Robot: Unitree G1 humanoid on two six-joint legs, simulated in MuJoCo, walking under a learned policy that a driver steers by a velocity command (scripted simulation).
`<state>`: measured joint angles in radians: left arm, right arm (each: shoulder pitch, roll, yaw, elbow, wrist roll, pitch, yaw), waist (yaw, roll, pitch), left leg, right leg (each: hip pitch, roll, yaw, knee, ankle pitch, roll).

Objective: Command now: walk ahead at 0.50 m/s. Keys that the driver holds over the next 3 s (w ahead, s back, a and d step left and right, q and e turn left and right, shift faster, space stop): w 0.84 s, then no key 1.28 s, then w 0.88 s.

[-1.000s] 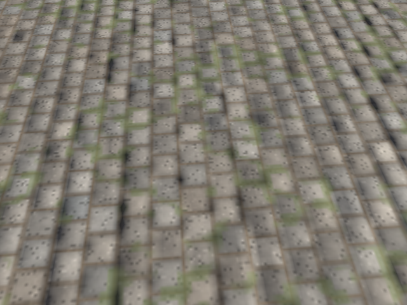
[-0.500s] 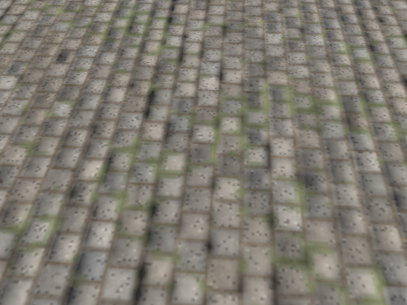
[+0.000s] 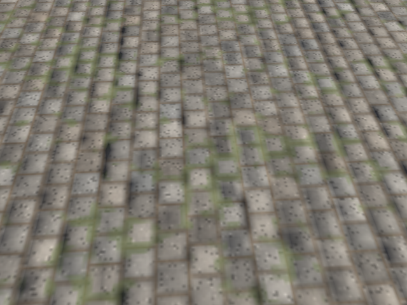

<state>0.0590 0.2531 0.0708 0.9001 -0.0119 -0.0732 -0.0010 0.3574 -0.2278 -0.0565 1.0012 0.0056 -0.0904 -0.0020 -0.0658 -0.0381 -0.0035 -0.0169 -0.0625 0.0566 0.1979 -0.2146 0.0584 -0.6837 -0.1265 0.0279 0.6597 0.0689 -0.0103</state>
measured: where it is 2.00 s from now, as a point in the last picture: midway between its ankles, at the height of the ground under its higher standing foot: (196, 245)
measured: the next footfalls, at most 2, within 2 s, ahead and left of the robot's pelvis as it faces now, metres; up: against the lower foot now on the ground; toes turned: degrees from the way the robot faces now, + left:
right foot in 0.16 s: +0.29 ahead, -0.15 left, +0.00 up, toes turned -3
left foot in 0.72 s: +0.60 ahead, +0.09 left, +0.00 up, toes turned +3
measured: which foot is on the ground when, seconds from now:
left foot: down 0.00-0.16, up 0.18-0.70, down 0.72-1.00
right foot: up 0.00-0.14, down 0.16-0.74, up 0.76-1.00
